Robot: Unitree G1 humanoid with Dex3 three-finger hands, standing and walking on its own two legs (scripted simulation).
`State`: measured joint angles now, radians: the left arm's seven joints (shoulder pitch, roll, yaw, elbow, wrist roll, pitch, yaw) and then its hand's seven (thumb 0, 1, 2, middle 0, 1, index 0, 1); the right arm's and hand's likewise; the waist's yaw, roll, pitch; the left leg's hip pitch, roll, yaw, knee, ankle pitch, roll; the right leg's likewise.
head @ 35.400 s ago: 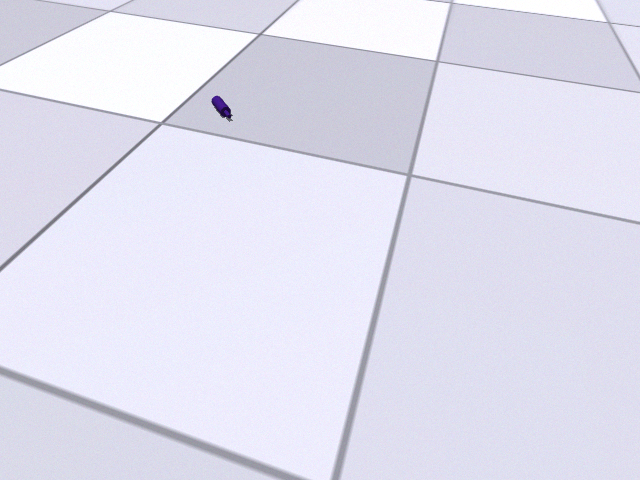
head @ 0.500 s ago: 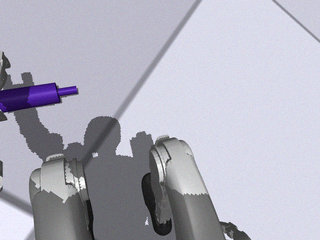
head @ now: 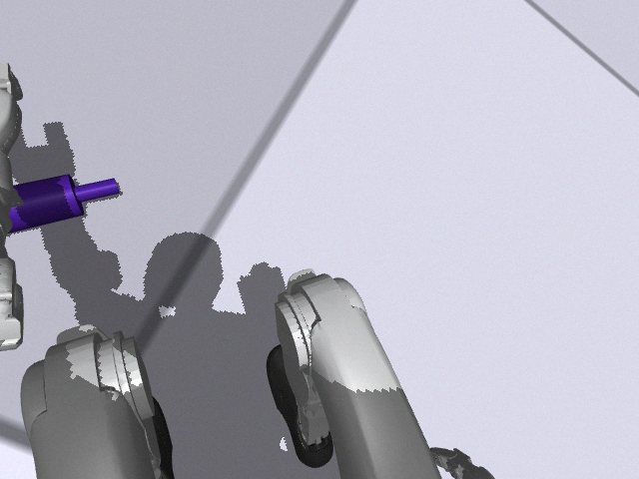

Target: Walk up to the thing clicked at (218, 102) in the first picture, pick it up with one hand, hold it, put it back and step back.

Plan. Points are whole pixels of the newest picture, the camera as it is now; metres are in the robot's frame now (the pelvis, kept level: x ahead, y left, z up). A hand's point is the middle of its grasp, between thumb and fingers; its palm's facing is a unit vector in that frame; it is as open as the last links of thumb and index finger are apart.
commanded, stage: approach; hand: left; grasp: from above
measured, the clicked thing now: (41, 202) +0.51 +0.25 -0.30
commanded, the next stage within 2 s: rest palm in 0.20 s
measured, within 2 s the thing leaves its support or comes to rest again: neither
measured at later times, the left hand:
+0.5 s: hand out of the picture +0.50 +0.27 -0.18, palm faces -0.42 -0.08 -0.90, open 14.0 cm
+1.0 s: hand (4, 199) +0.50 +0.27 -0.24, palm faces -0.43 -0.13 -0.89, open 14.2 cm
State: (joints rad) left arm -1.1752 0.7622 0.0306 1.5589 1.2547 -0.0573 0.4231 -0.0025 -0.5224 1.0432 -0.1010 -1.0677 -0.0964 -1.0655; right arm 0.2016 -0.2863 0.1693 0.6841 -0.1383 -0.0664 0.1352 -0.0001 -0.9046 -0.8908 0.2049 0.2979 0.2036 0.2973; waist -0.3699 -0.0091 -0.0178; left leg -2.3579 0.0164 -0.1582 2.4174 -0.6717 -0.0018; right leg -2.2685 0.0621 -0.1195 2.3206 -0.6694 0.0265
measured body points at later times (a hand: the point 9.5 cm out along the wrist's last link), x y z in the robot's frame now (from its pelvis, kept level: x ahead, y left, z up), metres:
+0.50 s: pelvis +0.00 +0.00 +0.00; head +0.25 +0.10 +0.36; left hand +0.51 +0.27 -0.13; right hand +0.04 -0.27 -0.08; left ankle +0.07 +0.13 -0.29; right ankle +0.10 -0.11 -0.29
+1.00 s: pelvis +0.00 +0.00 -0.02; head +0.29 +0.09 +0.32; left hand +0.52 +0.28 -0.19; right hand -0.01 -0.25 -0.08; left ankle +0.07 +0.13 -0.29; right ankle +0.10 -0.11 -0.29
